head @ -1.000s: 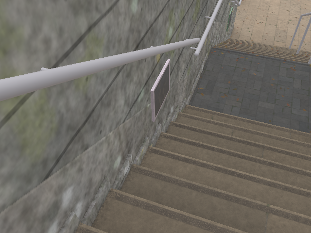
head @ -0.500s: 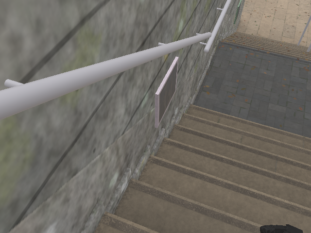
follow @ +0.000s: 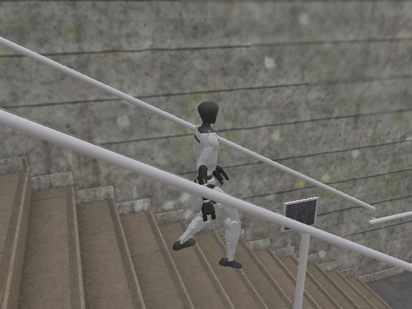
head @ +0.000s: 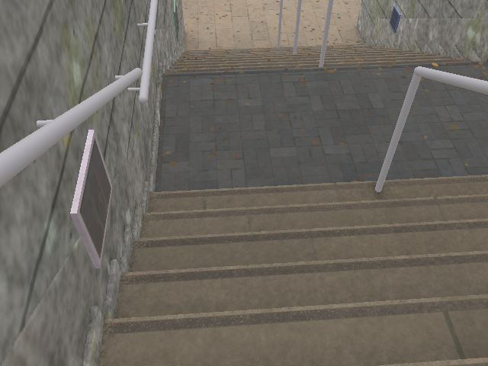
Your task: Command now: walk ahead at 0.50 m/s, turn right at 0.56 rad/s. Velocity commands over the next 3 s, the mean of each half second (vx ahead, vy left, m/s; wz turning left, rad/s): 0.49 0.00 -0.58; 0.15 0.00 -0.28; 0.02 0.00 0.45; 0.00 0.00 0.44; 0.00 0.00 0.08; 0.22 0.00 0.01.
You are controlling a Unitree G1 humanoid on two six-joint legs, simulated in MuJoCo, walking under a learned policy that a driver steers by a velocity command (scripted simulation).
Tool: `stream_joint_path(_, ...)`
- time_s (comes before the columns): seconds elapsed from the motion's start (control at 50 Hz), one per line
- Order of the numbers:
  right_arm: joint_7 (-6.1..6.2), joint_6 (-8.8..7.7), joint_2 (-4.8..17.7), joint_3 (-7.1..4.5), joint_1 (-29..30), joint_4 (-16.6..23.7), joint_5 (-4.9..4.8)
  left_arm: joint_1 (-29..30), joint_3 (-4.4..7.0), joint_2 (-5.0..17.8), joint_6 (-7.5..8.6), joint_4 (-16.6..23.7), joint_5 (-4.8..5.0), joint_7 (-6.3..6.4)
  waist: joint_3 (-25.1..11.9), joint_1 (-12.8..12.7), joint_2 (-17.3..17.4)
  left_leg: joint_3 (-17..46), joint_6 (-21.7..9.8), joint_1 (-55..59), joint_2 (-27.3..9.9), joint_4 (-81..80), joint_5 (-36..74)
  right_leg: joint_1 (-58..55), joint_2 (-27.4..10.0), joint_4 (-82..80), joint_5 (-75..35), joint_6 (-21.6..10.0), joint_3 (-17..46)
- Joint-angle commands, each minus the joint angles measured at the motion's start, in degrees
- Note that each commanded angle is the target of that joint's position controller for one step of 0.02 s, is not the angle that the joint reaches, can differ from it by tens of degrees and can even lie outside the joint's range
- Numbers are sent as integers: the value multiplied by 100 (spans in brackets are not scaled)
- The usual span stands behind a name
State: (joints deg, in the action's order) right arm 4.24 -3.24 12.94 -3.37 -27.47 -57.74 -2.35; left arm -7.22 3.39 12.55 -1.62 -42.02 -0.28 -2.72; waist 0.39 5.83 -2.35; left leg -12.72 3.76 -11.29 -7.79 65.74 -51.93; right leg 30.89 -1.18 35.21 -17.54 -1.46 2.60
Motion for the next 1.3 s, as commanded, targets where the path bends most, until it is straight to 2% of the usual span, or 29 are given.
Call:
stream_joint_path(0.02, -20, 35, 1129, -230, 328, 197, 146, -991, 295, 506, 50, -75, 127, -23, 195, -826, 971, 868, -808, -1276, -1103, 667, 5772, -2289, 87, -752, 554, -417, -505)
stream_joint_path(0.04, -32, -70, 1067, -210, 704, 387, 172, -2021, 519, 1084, 105, -447, -74, 35, -163, -1465, 201, 398, -538, -1639, -512, 2838, 6230, -3481, 407, -1188, 65, -752, -823)
stream_joint_path(0.06, -63, -201, 334, -78, -48, 410, 445, -2132, 418, 1457, 182, -588, -48, 17, -357, -1013, -2060, 585, -143, -4499, 293, 6065, 55, -5376, -455, 684, -3493, -1362, 388)
stream_joint_path(0.08, -289, -411, 571, -10, -609, 545, 263, -2573, 338, 1305, 199, -616, 234, -54, -2085, -1082, -1958, 1651, -100, -4627, 248, 6026, 20, -6101, -1090, 903, -2652, -2105, 1702)
stream_joint_path(0.1, -321, -459, 692, -73, 6, 934, 114, -2721, 360, 1243, 160, -551, 297, -34, -2457, -1346, -1081, 1808, -116, -4956, 297, 5575, 544, -5935, -1595, -192, -380, -2509, 2655)
stream_joint_path(0.12, -236, -416, 493, 16, 822, 1344, -156, -2742, 414, 1499, 126, -863, 369, 24, -1869, -1164, -451, 1812, -185, -5707, 306, 4705, 1420, -5317, -1876, -1139, 3020, -2454, 3951)
stream_joint_path(0.14, -97, -260, 674, -37, 1452, 1448, -59, -1864, 249, 974, 200, -572, 303, 42, -901, -932, 523, 1825, -261, -5742, 191, 4321, 1912, -4061, -1858, -1470, 4067, -2116, 4405)
stream_joint_path(0.16, -45, -191, 801, -137, 1148, 1324, -42, -947, 94, 708, 433, -296, 115, 11, -368, -349, 622, 2408, -386, -5187, 14, 2765, 3306, -2564, -1823, -1078, 3425, -1935, 4321)
stream_joint_path(0.2, -14, -158, 635, -162, 780, 1072, 398, -346, 84, 615, 623, -82, 184, 139, 155, 87, 453, 2211, -210, -4141, 6, 1148, 4010, -951, -953, -894, 1916, -1550, 2957)
stream_joint_path(0.24, -70, -228, 352, -113, 1434, 1425, 579, -704, 185, 820, 561, -244, 79, 397, -207, -41, -44, 1983, -80, -3332, 111, 69, 4586, -632, -477, -819, 941, -1651, 2460)
stream_joint_path(0.26, -150, -234, 505, -131, 1029, 1274, 463, -1003, 229, 885, 511, -324, -19, 460, -638, -4, -191, 1948, -59, -3278, 174, 527, 5513, -992, -486, -463, 338, -1673, 2327)
stream_joint_path(0.3, -333, -274, 799, -201, 1973, 1671, 282, -1742, 111, 374, 526, -570, 199, 592, -392, -458, -220, 2315, -249, -3994, 229, -976, 6673, -1607, -200, -73, 1860, -1506, 2321)
stream_joint_path(0.36, -485, -263, 319, -93, 2428, 2087, 584, -1364, 65, 318, 425, -373, 237, 710, -133, -540, -95, 1594, -369, -1239, 770, -2975, 8956, 642, 713, 73, 3431, -1104, 1454)
stream_joint_path(0.42, -525, -114, 199, -47, 2554, 2425, 445, -1506, 47, 373, 199, -273, 216, 694, -53, -679, -373, 1848, -390, -1181, 879, -3176, 7636, 47, 647, 861, 3852, -1175, 1995)
stream_joint_path(0.48, -532, -161, 446, -147, 2001, 2322, 310, -1528, -41, 189, 110, -92, 288, 792, 165, -605, -503, 2393, -589, -1224, 340, -4565, 7180, -1225, 586, 2177, 2854, -1093, 2559)
stream_joint_path(0.52, -503, -180, 688, -332, 456, 1660, 317, -1263, -124, 12, 167, -115, 319, 740, 101, -9, -495, 1999, -540, 398, 36, -5346, 8048, -785, 850, 3660, 2454, -764, 2243)
stream_joint_path(0.56, -530, -39, 940, -345, -700, 1216, 398, -2203, -102, -289, 269, -238, 386, 442, -984, -29, 2009, 2696, -1168, 3829, -1135, -2734, 11796, 2182, 1921, 7727, 7325, -21, 1299)
stream_joint_path(0.58, -568, 28, 998, -277, -593, 1195, 215, -2649, -84, 63, 330, -63, 586, 443, -1547, -271, 2904, 3337, -1610, 4229, -1600, -2491, 12103, 3114, 1508, 8748, 7238, 220, 1424)
stream_joint_path(0.62, -454, 180, 1186, -218, -159, 1447, 355, -1418, -63, 399, 202, 551, 577, 501, -1487, -233, 2077, 3601, -2147, 3333, -1840, -3095, 10032, 3543, 918, 9597, 6499, 630, 810)
stream_joint_path(0.66, -267, 292, 846, -45, 741, 1631, 503, -145, -61, 423, -189, 900, 547, 690, -61, -476, 603, 3556, -2153, 356, -1650, -4420, 6911, 2959, 467, 9129, 5067, 421, 507)
stream_joint_path(0.74, -168, 337, 340, 331, 1108, 1730, 341, -376, -1, 130, -251, 1067, 417, 629, 487, -828, 925, 2070, -1406, -1491, -282, -4399, 6628, 2146, 659, 7975, 2964, 341, 441)
stream_joint_path(0.8, -87, 221, 95, 527, 566, 1395, 202, -389, -162, -320, -199, 937, 237, 494, -272, -920, 238, 2261, -1795, -513, -346, -3876, 7515, 1850, 229, 5784, 2004, 527, 979)
stream_joint_path(0.84, -32, 357, 114, 465, 575, 1236, 91, 99, -299, -559, -204, 1138, 25, 414, -373, -865, 406, 1850, -1495, -220, -2, -3984, 7147, 909, -208, 2651, 1336, 594, 401)
stream_joint_path(0.92, -124, 427, 719, 160, 248, 1227, 206, 513, -332, -391, -95, 1223, 206, 254, -535, -489, 1487, 2231, -1517, -197, -180, -4116, 6970, -1421, 206, 656, 2917, 644, -258)
stream_joint_path(0.96, -149, 449, 574, 135, 192, 1357, 121, 478, -204, 28, -54, 1110, 141, 336, 165, -458, 892, 2740, -1366, -547, -63, -4175, 6183, -1716, 124, -298, 1684, 380, -93)
stream_joint_path(1.0, -164, 409, 617, 45, -202, 1522, 242, 104, -31, 641, -129, 1027, -63, 467, -503, -218, -232, 2674, -965, -1437, 441, -3758, 4285, -2967, -772, 308, -202, -434, 431)
stream_joint_path(1.08, -152, 696, 346, 56, 758, 2050, 110, -327, 15, 528, -245, 840, 26, 505, -181, -582, -1066, 1668, -588, -2254, 1258, -2439, 2563, -2352, -1154, -1229, 3286, -978, 1386)
stream_joint_path(1.14, -256, 701, 356, 10, 904, 2353, 197, -248, 43, 629, -68, 781, -36, 550, -698, -551, -1032, 1856, -391, -2479, 896, -372, 1942, -2377, -1984, -1408, 2254, -1534, 2074)
stream_joint_path(1.3, -351, 900, 440, -29, 364, 2451, 102, 591, 118, 976, -172, 544, 70, 559, -632, 78, -499, 947, -780, -62, 1138, -2224, 3234, -362, -1309, -249, 2985, -501, -199)
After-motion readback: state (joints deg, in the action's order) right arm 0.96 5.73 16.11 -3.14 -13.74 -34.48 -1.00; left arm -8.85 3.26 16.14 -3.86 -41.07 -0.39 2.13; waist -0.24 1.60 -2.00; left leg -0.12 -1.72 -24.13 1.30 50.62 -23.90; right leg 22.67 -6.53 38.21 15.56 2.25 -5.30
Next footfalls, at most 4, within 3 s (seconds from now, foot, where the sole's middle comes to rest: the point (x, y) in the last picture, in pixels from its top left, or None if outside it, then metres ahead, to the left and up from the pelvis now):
0.04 right None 0.15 -0.11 -0.83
0.54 left None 0.43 0.05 -0.99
0.96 right None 0.42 -0.22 -0.99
1.32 left None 0.43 0.07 -0.99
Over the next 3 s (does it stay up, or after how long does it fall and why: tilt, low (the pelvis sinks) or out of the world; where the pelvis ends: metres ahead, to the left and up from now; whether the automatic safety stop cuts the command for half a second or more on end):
stays up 0.49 -0.05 -0.23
